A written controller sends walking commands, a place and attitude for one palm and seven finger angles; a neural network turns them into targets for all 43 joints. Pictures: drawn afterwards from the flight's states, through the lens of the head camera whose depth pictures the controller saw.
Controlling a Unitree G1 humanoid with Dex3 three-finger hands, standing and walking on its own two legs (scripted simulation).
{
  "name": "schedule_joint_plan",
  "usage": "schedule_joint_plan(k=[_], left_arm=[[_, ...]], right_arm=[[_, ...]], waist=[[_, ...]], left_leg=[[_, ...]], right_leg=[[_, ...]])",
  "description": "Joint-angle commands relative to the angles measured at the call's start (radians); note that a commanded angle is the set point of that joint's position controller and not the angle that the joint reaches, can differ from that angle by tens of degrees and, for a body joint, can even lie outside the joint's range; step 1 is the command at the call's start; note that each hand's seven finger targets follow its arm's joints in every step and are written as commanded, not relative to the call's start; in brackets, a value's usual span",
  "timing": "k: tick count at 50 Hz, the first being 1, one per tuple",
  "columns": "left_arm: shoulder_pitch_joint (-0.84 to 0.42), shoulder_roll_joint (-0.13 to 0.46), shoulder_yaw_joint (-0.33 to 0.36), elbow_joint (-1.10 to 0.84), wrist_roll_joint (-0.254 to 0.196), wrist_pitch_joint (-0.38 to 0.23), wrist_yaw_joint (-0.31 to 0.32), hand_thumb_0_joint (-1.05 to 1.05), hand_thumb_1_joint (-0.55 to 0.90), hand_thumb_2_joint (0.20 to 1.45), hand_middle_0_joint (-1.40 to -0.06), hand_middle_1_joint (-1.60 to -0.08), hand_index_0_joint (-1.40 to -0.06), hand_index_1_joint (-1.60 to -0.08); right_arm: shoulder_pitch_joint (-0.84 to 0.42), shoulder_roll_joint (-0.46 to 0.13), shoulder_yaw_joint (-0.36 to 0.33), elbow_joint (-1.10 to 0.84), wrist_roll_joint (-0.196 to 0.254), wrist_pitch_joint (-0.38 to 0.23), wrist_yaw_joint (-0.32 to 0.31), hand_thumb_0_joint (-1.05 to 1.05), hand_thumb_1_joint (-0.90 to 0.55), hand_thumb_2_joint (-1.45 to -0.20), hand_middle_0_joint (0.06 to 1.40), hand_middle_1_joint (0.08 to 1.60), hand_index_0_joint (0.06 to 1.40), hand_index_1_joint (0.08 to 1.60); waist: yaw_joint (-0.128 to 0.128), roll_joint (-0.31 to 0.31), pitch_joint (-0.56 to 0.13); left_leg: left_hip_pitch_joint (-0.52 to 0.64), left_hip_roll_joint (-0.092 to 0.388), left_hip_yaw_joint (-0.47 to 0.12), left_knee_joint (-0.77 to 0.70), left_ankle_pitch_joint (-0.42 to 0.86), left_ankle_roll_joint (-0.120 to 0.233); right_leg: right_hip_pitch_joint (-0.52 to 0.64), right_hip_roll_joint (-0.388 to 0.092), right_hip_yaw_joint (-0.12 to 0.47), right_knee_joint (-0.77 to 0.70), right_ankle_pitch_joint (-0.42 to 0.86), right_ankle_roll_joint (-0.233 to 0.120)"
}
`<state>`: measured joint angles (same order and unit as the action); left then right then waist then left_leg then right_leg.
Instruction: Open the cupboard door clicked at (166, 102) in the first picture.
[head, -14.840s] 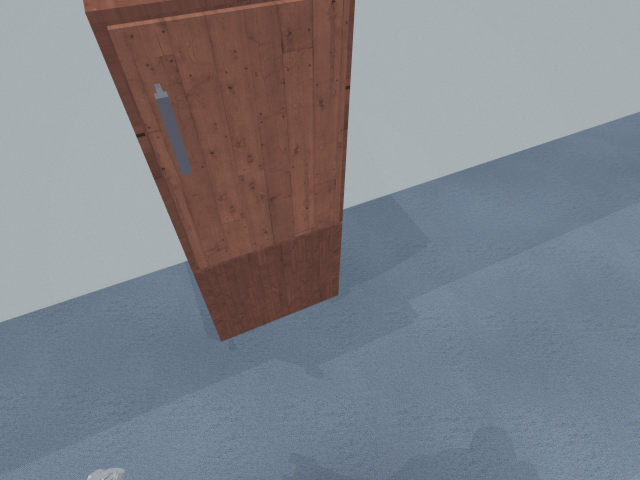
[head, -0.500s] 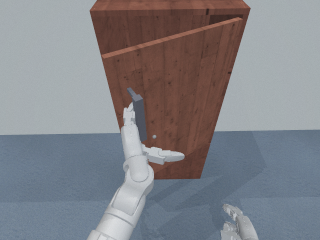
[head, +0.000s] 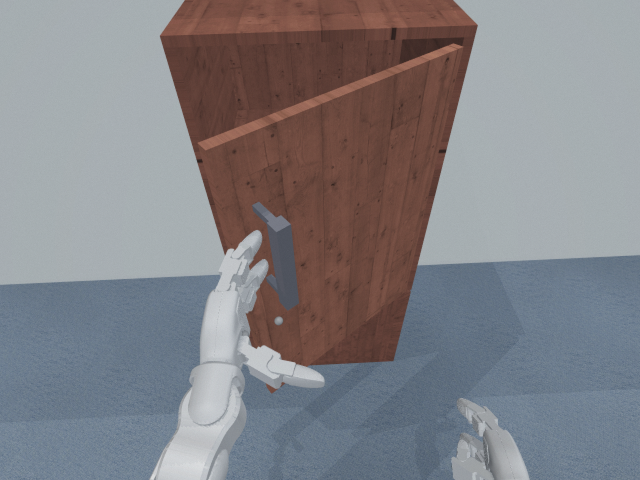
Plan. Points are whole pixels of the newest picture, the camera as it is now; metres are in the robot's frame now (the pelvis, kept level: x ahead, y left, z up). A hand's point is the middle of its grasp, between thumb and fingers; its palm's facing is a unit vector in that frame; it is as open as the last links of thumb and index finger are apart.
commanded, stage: slide the hand sideways off the handle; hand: left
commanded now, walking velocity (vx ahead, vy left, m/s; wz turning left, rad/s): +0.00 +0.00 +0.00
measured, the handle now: (275, 258) +0.37 +0.09 +0.10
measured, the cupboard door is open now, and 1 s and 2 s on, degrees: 36 36 36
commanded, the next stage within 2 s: draw the hand back to the body in 0.64 s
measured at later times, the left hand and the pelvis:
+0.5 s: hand (232, 352) +0.23 +0.12 +0.09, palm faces +0.09 -1.00 -0.02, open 16.3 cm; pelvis +0.01 +0.00 -0.01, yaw +1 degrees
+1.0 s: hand (192, 354) +0.22 +0.15 +0.11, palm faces +0.12 -0.99 -0.06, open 16.3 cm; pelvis +0.01 +0.00 -0.01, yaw +1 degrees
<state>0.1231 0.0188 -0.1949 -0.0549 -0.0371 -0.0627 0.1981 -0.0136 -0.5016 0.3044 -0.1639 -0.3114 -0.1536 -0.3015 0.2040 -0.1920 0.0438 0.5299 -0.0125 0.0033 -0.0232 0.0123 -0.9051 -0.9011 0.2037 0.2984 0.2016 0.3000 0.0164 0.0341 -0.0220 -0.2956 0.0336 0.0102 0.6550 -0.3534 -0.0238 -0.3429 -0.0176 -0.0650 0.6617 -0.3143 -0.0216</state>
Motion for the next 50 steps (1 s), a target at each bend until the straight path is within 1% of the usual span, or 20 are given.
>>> schedule_joint_plan(k=[1,3,7,9,12,14,19,21,25,28,30,34,35,36,37,40,42,46,49,50], left_arm=[[-0.103,-0.012,0.032,-0.310,-0.008,-0.074,-0.026,0.000,-0.500,0.300,-0.150,-0.300,-0.150,-0.300],[-0.056,0.013,0.052,-0.314,-0.009,-0.071,-0.037,0.000,-0.500,0.300,-0.150,-0.300,-0.150,-0.300],[-0.067,0.021,0.041,-0.380,-0.003,-0.079,-0.059,0.000,-0.500,0.300,-0.150,-0.300,-0.150,-0.300],[-0.024,0.025,0.040,-0.405,-0.006,-0.085,-0.070,0.000,-0.500,0.300,-0.150,-0.300,-0.150,-0.300],[0.025,0.034,0.046,-0.413,-0.013,-0.081,-0.086,0.000,-0.500,0.300,-0.150,-0.300,-0.150,-0.300],[0.048,0.057,0.068,-0.424,-0.016,-0.083,-0.096,0.000,-0.500,0.300,-0.150,-0.300,-0.150,-0.300],[0.156,0.067,0.081,-0.472,-0.031,-0.088,-0.123,0.000,-0.500,0.300,-0.150,-0.300,-0.150,-0.300],[0.169,0.090,0.109,-0.473,-0.041,-0.089,-0.132,0.000,-0.500,0.300,-0.150,-0.300,-0.150,-0.300],[0.211,0.093,0.115,-0.517,-0.052,-0.105,-0.146,0.000,-0.500,0.300,-0.150,-0.300,-0.150,-0.300],[0.229,0.105,0.122,-0.511,-0.059,-0.113,-0.160,0.000,-0.500,0.300,-0.150,-0.300,-0.150,-0.300],[0.239,0.117,0.134,-0.527,-0.064,-0.123,-0.168,0.000,-0.500,0.300,-0.150,-0.300,-0.150,-0.300],[0.218,0.102,0.110,-0.533,-0.070,-0.128,-0.175,0.000,-0.500,0.300,-0.150,-0.300,-0.150,-0.300],[0.230,0.128,0.140,-0.517,-0.072,-0.127,-0.174,0.000,-0.500,0.300,-0.150,-0.300,-0.150,-0.300],[0.242,0.126,0.145,-0.521,-0.072,-0.125,-0.174,0.000,-0.500,0.300,-0.150,-0.300,-0.150,-0.300],[0.229,0.128,0.146,-0.519,-0.072,-0.123,-0.174,0.000,-0.500,0.300,-0.150,-0.300,-0.150,-0.300],[0.214,0.199,0.236,-0.526,-0.087,-0.112,-0.172,0.000,-0.500,0.300,-0.150,-0.300,-0.150,-0.300],[0.201,0.193,0.242,-0.534,-0.100,-0.105,-0.181,0.000,-0.500,0.300,-0.150,-0.300,-0.150,-0.300],[0.207,0.194,0.254,-0.556,-0.133,-0.086,-0.212,0.000,-0.500,0.300,-0.150,-0.300,-0.150,-0.300],[0.226,0.198,0.253,-0.552,-0.149,-0.058,-0.244,0.000,-0.500,0.300,-0.150,-0.300,-0.150,-0.300],[0.235,0.222,0.286,-0.551,-0.156,-0.050,-0.249,0.000,-0.500,0.300,-0.150,-0.300,-0.150,-0.300]], right_arm=[[-0.132,-0.073,-0.031,-0.183,0.006,-0.058,-0.003,0.000,-0.900,-0.900,0.200,0.300,0.200,0.300],[-0.124,-0.079,-0.032,-0.182,0.005,-0.061,-0.003,0.000,-0.900,-0.900,0.200,0.300,0.200,0.300],[-0.116,-0.083,-0.033,-0.190,0.004,-0.070,-0.006,0.000,-0.900,-0.900,0.200,0.300,0.200,0.300],[-0.111,-0.084,-0.035,-0.194,0.006,-0.082,-0.006,0.000,-0.900,-0.900,0.200,0.300,0.200,0.300],[-0.099,-0.087,-0.032,-0.199,0.007,-0.092,-0.009,0.000,-0.900,-0.900,0.200,0.300,0.200,0.300],[-0.096,-0.089,-0.033,-0.197,0.007,-0.098,-0.011,0.000,-0.900,-0.900,0.200,0.300,0.200,0.300],[-0.085,-0.090,-0.035,-0.209,0.012,-0.122,-0.010,0.000,-0.900,-0.900,0.200,0.300,0.200,0.300],[-0.083,-0.094,-0.034,-0.208,0.012,-0.129,-0.014,0.000,-0.900,-0.900,0.200,0.300,0.200,0.300],[-0.075,-0.095,-0.037,-0.212,0.015,-0.151,-0.018,0.000,-0.900,-0.900,0.200,0.300,0.200,0.300],[-0.063,-0.102,-0.038,-0.209,0.018,-0.166,-0.022,0.000,-0.900,-0.900,0.200,0.300,0.200,0.300],[-0.058,-0.102,-0.040,-0.209,0.019,-0.179,-0.024,0.000,-0.900,-0.900,0.200,0.300,0.200,0.300],[-0.053,-0.106,-0.038,-0.209,0.018,-0.203,-0.027,0.000,-0.900,-0.900,0.200,0.300,0.200,0.300],[-0.049,-0.109,-0.041,-0.204,0.019,-0.205,-0.030,0.000,-0.900,-0.900,0.200,0.300,0.200,0.300],[-0.053,-0.107,-0.039,-0.207,0.018,-0.207,-0.030,0.000,-0.900,-0.900,0.200,0.300,0.200,0.300],[-0.051,-0.107,-0.039,-0.205,0.019,-0.209,-0.031,0.000,-0.900,-0.900,0.200,0.300,0.200,0.300],[-0.059,-0.106,-0.037,-0.199,0.022,-0.207,-0.039,0.000,-0.900,-0.900,0.200,0.300,0.200,0.300],[-0.065,-0.102,-0.033,-0.198,0.026,-0.210,-0.044,0.000,-0.900,-0.900,0.200,0.300,0.200,0.300],[-0.072,-0.108,-0.030,-0.192,0.034,-0.229,-0.049,0.000,-0.900,-0.900,0.200,0.300,0.200,0.300],[-0.067,-0.116,-0.027,-0.192,0.038,-0.241,-0.050,0.000,-0.900,-0.900,0.200,0.300,0.200,0.300],[-0.065,-0.118,-0.029,-0.187,0.038,-0.242,-0.052,0.000,-0.900,-0.900,0.200,0.300,0.200,0.300]], waist=[[0.019,-0.069,-0.155],[0.016,-0.109,-0.139],[-0.001,-0.083,-0.138],[0.004,-0.054,-0.145],[0.005,-0.090,-0.150],[0.009,-0.064,-0.147],[0.019,-0.056,-0.154],[0.016,-0.094,-0.141],[0.018,-0.052,-0.156],[0.009,-0.073,-0.130],[0.010,-0.056,-0.142],[0.001,-0.069,-0.136],[0.005,-0.086,-0.134],[0.014,-0.071,-0.143],[0.008,-0.084,-0.138],[0.022,-0.084,-0.146],[0.024,-0.046,-0.136],[0.023,-0.027,-0.134],[0.020,-0.056,-0.121],[0.027,-0.048,-0.120]], left_leg=[[-0.002,-0.048,0.013,-0.081,0.148,0.040],[-0.013,-0.045,0.005,-0.077,0.158,0.041],[-0.011,-0.044,-0.001,-0.063,0.157,0.041],[-0.007,-0.043,-0.005,-0.056,0.171,0.040],[-0.027,-0.044,-0.010,-0.048,0.176,0.040],[-0.032,-0.043,-0.011,-0.044,0.181,0.039],[-0.048,-0.041,-0.012,-0.031,0.204,0.037],[-0.069,-0.043,-0.014,-0.025,0.186,0.039],[-0.071,-0.046,-0.013,-0.011,0.185,0.039],[-0.092,-0.045,-0.017,0.000,0.165,0.039],[-0.095,-0.046,-0.019,0.005,0.159,0.038],[-0.114,-0.050,-0.025,0.017,0.130,0.039],[-0.123,-0.050,-0.025,0.019,0.120,0.039],[-0.129,-0.054,-0.021,0.020,0.118,0.038],[-0.130,-0.053,-0.021,0.023,0.121,0.040],[-0.139,-0.055,-0.015,0.019,0.104,0.040],[-0.127,-0.056,-0.012,0.012,0.104,0.039],[-0.098,-0.054,-0.014,-0.002,0.126,0.040],[-0.095,-0.053,-0.018,-0.013,0.128,0.041],[-0.092,-0.052,-0.020,-0.020,0.124,0.039]], right_leg=[[0.107,0.004,0.036,-0.128,0.163,0.000],[0.104,0.007,0.028,-0.117,0.183,0.001],[0.070,0.007,0.026,-0.098,0.184,0.003],[0.064,0.010,0.018,-0.078,0.199,-0.001],[0.066,0.011,0.013,-0.065,0.213,0.002],[0.063,0.010,0.015,-0.057,0.217,0.000],[0.065,0.012,0.008,-0.035,0.248,0.000],[0.059,0.012,0.013,-0.038,0.235,0.005],[0.047,0.013,0.012,-0.023,0.226,0.005],[0.023,0.015,0.012,-0.022,0.198,0.007],[0.015,0.015,0.012,-0.013,0.190,0.007],[-0.004,0.011,0.017,-0.014,0.150,0.011],[-0.004,0.011,0.022,-0.017,0.138,0.011],[0.004,0.009,0.026,-0.018,0.132,0.011],[0.001,0.009,0.028,-0.020,0.138,0.013],[0.028,0.004,0.051,-0.044,0.102,0.014],[0.030,0.005,0.050,-0.055,0.100,0.013],[0.042,0.009,0.041,-0.068,0.130,0.013],[0.045,0.008,0.035,-0.079,0.133,0.018],[0.051,0.010,0.033,-0.081,0.123,0.015]])
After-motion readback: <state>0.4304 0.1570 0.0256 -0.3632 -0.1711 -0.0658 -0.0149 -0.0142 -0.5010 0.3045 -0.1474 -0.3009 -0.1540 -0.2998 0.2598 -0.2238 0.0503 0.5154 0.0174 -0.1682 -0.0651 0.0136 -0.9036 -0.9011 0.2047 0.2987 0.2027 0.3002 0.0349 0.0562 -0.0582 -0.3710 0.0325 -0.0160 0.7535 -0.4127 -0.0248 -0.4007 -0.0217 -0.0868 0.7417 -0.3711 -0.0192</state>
